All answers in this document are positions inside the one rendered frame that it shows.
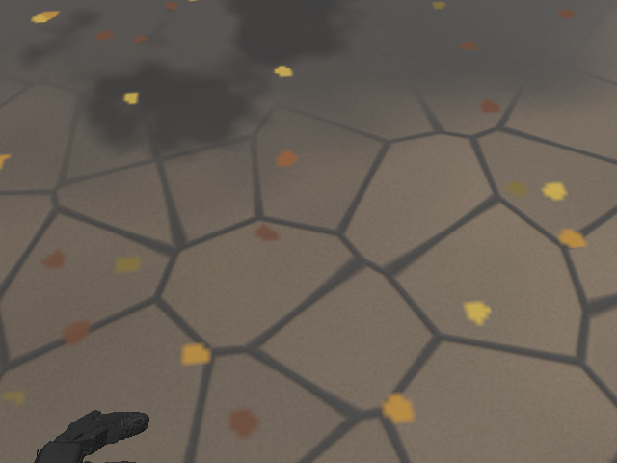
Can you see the robot left hand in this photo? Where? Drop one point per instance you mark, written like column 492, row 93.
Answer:
column 90, row 433

